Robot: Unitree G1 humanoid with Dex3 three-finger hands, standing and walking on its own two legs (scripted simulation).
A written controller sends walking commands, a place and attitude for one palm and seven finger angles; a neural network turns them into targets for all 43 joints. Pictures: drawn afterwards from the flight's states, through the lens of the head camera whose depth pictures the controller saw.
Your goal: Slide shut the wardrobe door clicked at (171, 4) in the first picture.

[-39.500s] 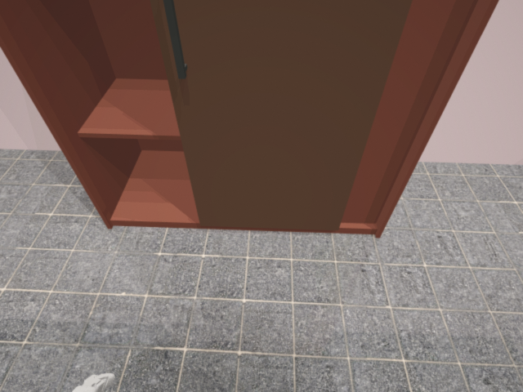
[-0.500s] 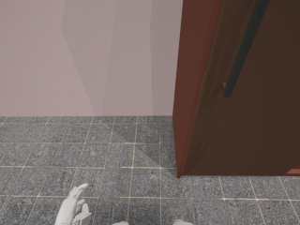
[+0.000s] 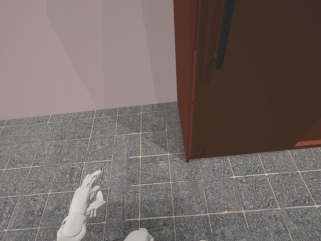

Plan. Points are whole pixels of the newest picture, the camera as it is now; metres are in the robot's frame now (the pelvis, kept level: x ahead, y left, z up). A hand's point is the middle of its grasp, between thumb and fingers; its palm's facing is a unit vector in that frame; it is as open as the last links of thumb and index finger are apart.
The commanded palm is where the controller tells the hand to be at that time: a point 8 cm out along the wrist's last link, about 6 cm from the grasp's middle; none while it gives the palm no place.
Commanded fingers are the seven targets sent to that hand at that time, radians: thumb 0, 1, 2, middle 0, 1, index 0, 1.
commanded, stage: stop stepping back and stand still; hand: right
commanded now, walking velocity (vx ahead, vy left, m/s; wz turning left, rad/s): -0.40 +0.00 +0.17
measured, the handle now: (224, 19) +0.63 -0.17 +0.20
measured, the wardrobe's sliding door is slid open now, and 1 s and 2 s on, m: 0.01 0.01 0.01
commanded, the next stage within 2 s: let the arm hang, fingers relaxed in 0.78 s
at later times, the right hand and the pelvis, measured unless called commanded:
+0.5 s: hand out of the picture +0.11 -0.24 +0.19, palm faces +0.40 +0.84 -0.36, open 7.4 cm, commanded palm +0.07 -0.27 +0.19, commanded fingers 0.00 -0.90 -0.90 0.20 0.30 0.20 0.30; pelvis -0.10 +0.01 +0.01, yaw +7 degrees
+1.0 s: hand out of the picture +0.13 -0.27 +0.03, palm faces +0.14 +0.86 -0.49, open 7.4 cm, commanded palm none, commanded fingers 0.00 -0.90 -0.90 0.20 0.30 0.20 0.30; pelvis -0.10 -0.03 -0.01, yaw +5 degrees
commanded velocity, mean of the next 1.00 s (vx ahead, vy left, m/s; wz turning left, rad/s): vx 0.14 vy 0.01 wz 0.00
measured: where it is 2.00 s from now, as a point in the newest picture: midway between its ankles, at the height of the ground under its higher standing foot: outside the picture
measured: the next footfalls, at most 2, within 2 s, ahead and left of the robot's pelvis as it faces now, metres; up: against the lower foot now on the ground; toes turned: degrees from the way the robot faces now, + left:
left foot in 0.32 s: -0.11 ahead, +0.09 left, +0.00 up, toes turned +10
right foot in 0.60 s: -0.05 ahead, -0.12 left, +0.00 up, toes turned +1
